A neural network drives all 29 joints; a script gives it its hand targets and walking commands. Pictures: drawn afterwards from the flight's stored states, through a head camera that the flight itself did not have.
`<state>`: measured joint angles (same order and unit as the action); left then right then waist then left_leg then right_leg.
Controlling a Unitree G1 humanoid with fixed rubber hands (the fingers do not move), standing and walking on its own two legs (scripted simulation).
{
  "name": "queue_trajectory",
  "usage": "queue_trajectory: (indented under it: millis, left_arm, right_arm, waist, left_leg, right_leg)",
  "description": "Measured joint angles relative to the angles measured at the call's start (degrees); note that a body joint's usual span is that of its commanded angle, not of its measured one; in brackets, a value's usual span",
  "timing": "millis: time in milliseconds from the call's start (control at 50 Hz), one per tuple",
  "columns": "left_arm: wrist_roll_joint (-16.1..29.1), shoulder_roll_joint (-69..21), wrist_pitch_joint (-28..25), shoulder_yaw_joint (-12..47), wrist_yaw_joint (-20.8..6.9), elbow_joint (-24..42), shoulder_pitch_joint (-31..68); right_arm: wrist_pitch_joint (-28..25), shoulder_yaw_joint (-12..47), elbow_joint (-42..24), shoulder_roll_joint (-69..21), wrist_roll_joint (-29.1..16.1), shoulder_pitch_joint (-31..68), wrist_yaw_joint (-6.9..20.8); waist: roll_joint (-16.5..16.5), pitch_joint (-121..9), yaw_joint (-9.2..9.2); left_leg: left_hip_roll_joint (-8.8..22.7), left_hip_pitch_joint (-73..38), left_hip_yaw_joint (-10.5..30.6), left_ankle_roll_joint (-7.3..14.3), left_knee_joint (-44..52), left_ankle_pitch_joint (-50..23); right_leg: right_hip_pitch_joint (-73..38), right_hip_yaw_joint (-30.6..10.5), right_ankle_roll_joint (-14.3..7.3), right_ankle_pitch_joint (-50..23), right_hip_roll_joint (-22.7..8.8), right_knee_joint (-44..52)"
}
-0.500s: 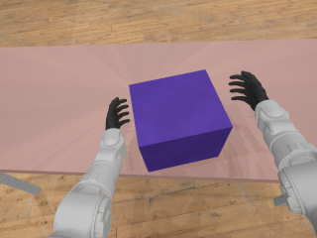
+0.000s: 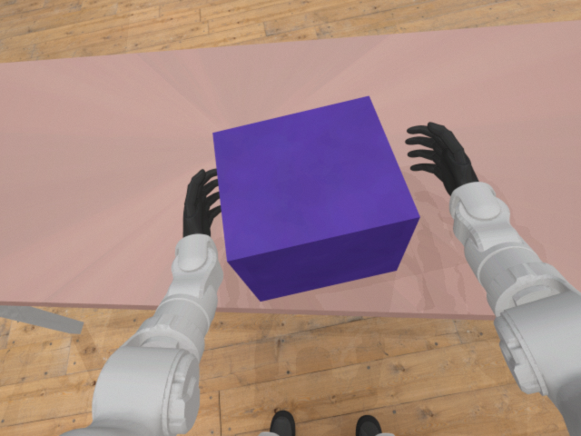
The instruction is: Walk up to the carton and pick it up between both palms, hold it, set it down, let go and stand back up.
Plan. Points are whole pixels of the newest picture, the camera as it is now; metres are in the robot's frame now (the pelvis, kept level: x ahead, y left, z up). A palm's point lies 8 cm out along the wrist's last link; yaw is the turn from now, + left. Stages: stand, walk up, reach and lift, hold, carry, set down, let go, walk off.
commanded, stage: reach and lift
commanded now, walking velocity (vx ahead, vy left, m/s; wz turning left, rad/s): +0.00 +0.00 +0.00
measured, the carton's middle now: (310, 206) +0.45 +0.03 -0.02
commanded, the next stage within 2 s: none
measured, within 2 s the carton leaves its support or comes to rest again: neither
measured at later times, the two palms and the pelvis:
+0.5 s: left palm (201, 226) +0.40 +0.19 +0.00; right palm (423, 171) +0.47 -0.13 +0.02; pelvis +0.00 +0.00 +0.00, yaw +0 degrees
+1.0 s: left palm (200, 227) +0.40 +0.19 -0.01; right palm (421, 171) +0.47 -0.12 +0.02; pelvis +0.01 +0.01 +0.01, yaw -1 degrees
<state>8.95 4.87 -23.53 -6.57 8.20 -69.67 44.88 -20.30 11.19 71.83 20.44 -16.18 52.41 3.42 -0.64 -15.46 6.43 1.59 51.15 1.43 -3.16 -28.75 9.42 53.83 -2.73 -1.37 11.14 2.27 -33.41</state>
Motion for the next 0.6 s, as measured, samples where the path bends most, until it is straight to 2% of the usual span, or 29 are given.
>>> queue_trajectory:
  millis: [180, 340, 500, 600]
  left_arm:
    - [-3.01, 0.00, -0.49, -0.78, -0.30, -0.16, 0.32]
    - [-5.32, -0.62, -0.51, -2.68, 0.33, -0.10, 0.47]
    - [-9.89, -2.53, -0.71, -8.14, 0.69, 0.12, 0.61]
    - [-13.89, -4.36, -0.93, -13.13, 1.12, 0.21, 0.60]
  right_arm:
    - [-0.75, -3.08, 0.00, -5.16, 0.22, 1.05, -1.55]
    - [-0.75, -9.07, 0.01, -7.64, 5.61, 1.84, -2.57]
    - [-0.82, -16.21, 0.00, -9.12, 13.32, 1.83, -2.59]
    - [-1.44, -24.34, 0.00, -10.46, 23.34, 1.69, -2.43]
  waist:
    - [0.87, 0.00, 0.00]
    - [0.98, 0.00, 0.00]
    - [0.98, 0.00, 0.00]
    - [0.98, 0.24, 0.00]
  left_leg:
    - [0.00, 0.01, 0.00, -0.13, -0.04, 0.00]
    - [0.00, 0.01, -0.01, -0.22, -0.04, 0.01]
    - [0.01, 0.01, -0.01, -0.22, -0.04, 0.02]
    - [0.03, -0.61, -0.01, -0.22, -0.04, 0.16]
  right_leg:
    - [-0.02, 0.00, -0.14, 0.00, 0.00, 0.00]
    - [-0.02, 0.00, -0.29, 0.03, 0.00, 0.00]
    - [-0.12, 0.00, -0.30, 0.02, 0.00, 0.17]
    - [-0.96, 0.00, -0.21, -0.05, 0.00, 0.61]
